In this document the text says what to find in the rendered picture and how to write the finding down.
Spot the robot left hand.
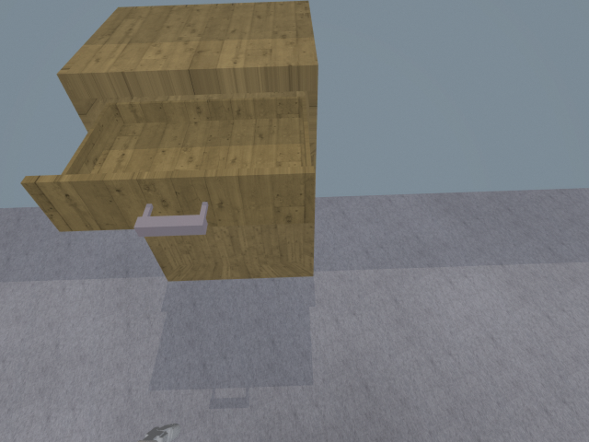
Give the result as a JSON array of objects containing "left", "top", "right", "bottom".
[{"left": 137, "top": 424, "right": 180, "bottom": 442}]

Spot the drawer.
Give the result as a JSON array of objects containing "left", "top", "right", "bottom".
[{"left": 20, "top": 96, "right": 315, "bottom": 232}]

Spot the handle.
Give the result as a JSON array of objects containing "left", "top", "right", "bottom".
[{"left": 134, "top": 202, "right": 208, "bottom": 237}]

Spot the cabinet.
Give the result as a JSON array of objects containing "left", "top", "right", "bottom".
[{"left": 56, "top": 1, "right": 318, "bottom": 282}]

